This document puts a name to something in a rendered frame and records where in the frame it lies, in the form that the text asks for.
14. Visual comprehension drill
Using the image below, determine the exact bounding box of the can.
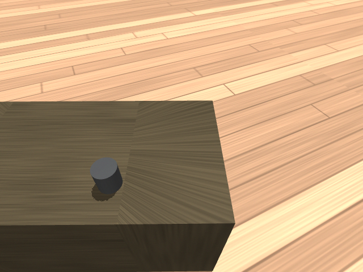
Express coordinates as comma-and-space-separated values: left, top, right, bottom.
90, 158, 123, 194

